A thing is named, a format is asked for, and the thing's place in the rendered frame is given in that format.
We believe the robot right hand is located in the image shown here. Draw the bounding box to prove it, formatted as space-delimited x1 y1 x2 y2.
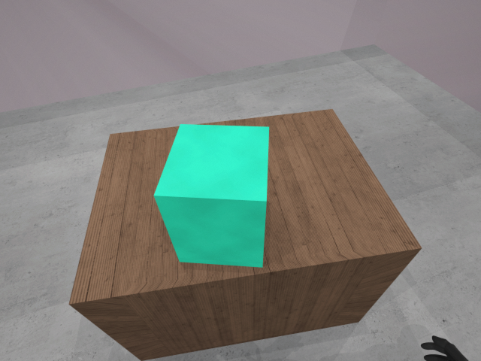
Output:
421 335 468 361

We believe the carton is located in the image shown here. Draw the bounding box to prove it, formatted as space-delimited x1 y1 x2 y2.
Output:
154 124 269 268

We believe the pedestal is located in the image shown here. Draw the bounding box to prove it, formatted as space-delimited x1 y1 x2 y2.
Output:
69 109 422 361

